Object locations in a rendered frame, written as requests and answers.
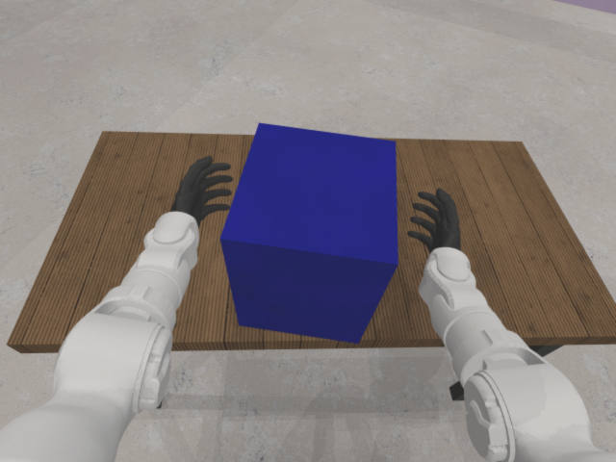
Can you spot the robot left forearm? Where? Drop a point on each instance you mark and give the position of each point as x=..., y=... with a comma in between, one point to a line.
x=154, y=287

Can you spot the robot right hand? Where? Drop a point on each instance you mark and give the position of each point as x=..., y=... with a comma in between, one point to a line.
x=445, y=232

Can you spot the carton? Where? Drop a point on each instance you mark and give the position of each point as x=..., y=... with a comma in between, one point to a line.
x=310, y=243

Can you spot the table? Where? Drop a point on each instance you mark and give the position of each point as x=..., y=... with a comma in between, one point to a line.
x=526, y=258

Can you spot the robot right upper arm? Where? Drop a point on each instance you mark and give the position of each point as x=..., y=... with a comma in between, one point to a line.
x=528, y=414

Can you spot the robot left upper arm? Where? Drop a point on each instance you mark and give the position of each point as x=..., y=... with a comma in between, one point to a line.
x=112, y=368

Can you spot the robot right forearm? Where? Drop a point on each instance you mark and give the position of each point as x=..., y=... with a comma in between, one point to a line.
x=471, y=332

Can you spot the robot left hand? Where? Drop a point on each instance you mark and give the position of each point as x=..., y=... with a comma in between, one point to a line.
x=191, y=197

